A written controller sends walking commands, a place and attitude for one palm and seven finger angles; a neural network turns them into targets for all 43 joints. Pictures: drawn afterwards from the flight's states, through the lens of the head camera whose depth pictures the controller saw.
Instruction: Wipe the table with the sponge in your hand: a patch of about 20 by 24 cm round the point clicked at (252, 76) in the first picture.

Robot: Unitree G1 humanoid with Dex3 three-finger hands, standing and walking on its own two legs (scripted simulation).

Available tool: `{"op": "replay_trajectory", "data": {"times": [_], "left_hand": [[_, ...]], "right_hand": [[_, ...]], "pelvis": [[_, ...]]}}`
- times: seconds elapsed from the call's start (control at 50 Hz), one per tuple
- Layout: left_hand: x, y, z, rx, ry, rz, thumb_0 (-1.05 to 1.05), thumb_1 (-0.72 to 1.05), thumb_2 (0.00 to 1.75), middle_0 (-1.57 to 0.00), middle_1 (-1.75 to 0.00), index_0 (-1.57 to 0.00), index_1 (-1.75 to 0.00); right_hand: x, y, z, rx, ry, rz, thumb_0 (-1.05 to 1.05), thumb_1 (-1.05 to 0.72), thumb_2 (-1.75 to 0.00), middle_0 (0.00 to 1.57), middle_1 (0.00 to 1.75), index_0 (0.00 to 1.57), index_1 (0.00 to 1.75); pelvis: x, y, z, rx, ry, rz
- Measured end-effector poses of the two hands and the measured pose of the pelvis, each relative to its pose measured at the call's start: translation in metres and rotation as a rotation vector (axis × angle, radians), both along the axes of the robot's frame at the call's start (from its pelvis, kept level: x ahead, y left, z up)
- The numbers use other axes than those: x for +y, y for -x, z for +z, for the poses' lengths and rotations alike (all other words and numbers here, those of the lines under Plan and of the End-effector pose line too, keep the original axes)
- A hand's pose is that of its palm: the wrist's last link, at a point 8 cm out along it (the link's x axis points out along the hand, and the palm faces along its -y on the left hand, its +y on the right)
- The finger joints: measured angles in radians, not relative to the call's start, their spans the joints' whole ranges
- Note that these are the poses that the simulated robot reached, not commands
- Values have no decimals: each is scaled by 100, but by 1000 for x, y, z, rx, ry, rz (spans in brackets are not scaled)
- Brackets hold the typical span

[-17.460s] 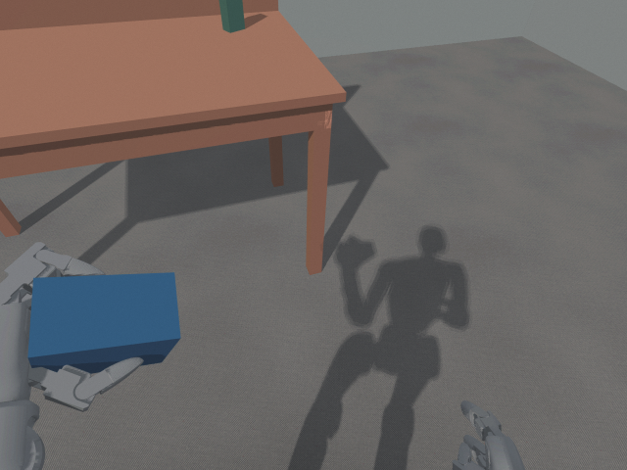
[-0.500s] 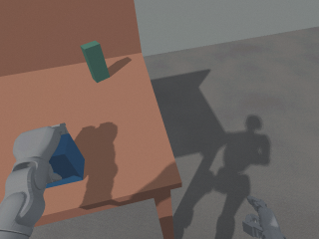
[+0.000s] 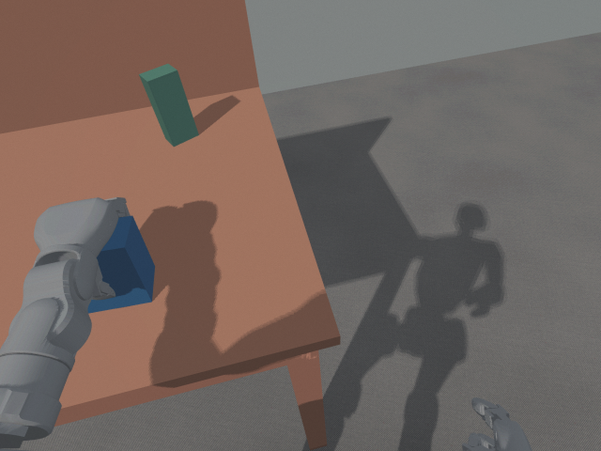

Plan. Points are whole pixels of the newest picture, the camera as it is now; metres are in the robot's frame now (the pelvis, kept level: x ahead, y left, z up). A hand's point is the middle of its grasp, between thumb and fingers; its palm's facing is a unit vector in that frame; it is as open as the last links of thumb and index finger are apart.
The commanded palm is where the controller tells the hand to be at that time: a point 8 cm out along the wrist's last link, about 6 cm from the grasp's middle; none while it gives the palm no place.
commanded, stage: wipe forward along the first lane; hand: left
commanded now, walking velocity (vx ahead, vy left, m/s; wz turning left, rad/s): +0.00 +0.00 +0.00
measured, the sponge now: (110, 274) +0.32 +0.32 +0.06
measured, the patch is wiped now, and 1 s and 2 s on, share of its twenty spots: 0.25 0.30 0.40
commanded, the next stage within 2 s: slide across to the middle lane in 0.60 s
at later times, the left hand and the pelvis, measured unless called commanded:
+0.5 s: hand (101, 225) +0.37 +0.34 +0.10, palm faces -0.11 +0.01 -0.99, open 10.6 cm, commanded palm +0.36 +0.34 +0.14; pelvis +0.00 +0.00 +0.00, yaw -1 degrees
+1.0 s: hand (114, 210) +0.40 +0.33 +0.10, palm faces -0.05 +0.01 -1.00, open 10.6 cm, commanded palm +0.39 +0.31 +0.16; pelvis +0.02 +0.02 +0.00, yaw +0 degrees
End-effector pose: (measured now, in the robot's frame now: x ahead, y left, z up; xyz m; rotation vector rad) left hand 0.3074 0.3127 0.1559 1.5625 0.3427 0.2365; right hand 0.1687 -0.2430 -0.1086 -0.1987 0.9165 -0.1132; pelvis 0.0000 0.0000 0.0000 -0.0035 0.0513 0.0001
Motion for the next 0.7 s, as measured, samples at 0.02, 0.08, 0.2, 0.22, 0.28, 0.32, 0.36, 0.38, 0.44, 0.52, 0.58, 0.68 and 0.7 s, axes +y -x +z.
{"op": "replay_trajectory", "data": {"times": [0.02, 0.08, 0.2, 0.22, 0.28, 0.32, 0.36, 0.38, 0.44, 0.52, 0.58, 0.68, 0.7], "left_hand": [[1, -2, 0, 1, -1, -1, -1, -55, 102, -66, -131, -71, -131], [2, -7, -1, 6, 1, -4, -1, -55, 102, -66, -131, -71, -131], [7, -17, -1, 10, 6, -10, -1, -56, 102, -67, -131, -71, -130], [8, -19, 0, 10, 3, -11, -1, -56, 102, -67, -131, -71, -130], [10, -25, 0, 14, -3, -11, -1, -56, 103, -67, -131, -71, -130], [12, -30, 0, 18, -5, -9, -1, -56, 103, -67, -131, -71, -130], [14, -35, 1, 25, -6, -8, 0, -56, 103, -67, -131, -71, -130], [15, -38, 1, 27, -6, -9, 0, -56, 103, -67, -131, -71, -130], [18, -44, 1, 34, -6, -10, 0, -56, 103, -67, -131, -71, -130], [22, -52, 1, 43, -6, -16, 0, -56, 103, -67, -131, -71, -130], [25, -57, 1, 49, -7, -20, 0, -56, 103, -67, -131, -71, -130], [28, -66, 1, 51, -16, -27, 0, -56, 103, -67, -131, -72, -130], [28, -68, 1, 52, -17, -27, 0, -56, 103, -67, -131, -72, -130]], "right_hand": [[-1, 2, 0, 4, 2, -4, 1, -90, -90, 20, 30, 20, 30], [-5, 6, 0, 17, 8, -17, 1, -90, -90, 20, 30, 20, 30], [-11, 14, -2, 44, 24, -32, 1, -90, -90, 20, 30, 20, 30], [-12, 15, -2, 49, 26, -34, 1, -90, -90, 20, 30, 20, 30], [-13, 18, -3, 62, 28, -42, 1, -90, -90, 20, 30, 20, 30], [-13, 21, -4, 70, 29, -47, 1, -90, -90, 20, 30, 20, 30], [-13, 23, -4, 78, 29, -53, 1, -90, -90, 20, 30, 20, 30], [-13, 25, -5, 82, 29, -56, 1, -90, -90, 20, 30, 20, 30], [-13, 29, -5, 93, 28, -68, 1, -90, -90, 20, 30, 20, 30], [-14, 36, -7, 114, 29, -81, 1, -90, -90, 20, 30, 20, 30], [-15, 41, -8, 134, 31, -89, 1, -90, -90, 20, 30, 20, 30], [-15, 50, -11, 167, 34, -102, 1, -90, -90, 20, 30, 20, 30], [-15, 52, -12, 173, 34, -105, 1, -90, -90, 20, 30, 20, 30]], "pelvis": [[0, 0, 0, 2, 0, 0], [0, -1, 0, 7, 1, -3], [1, -1, -1, 17, 3, -2], [1, -1, -1, 19, 3, -2], [2, -1, -1, 26, 4, -3], [2, -1, -1, 30, 5, -3], [3, -2, -1, 35, 5, -4], [3, -2, -1, 37, 6, -5], [4, -3, -1, 45, 7, -9], [6, -5, -2, 53, 8, -12], [7, -6, -2, 60, 9, -12], [9, -7, -3, 74, 10, -14], [10, -7, -3, 76, 10, -13]]}}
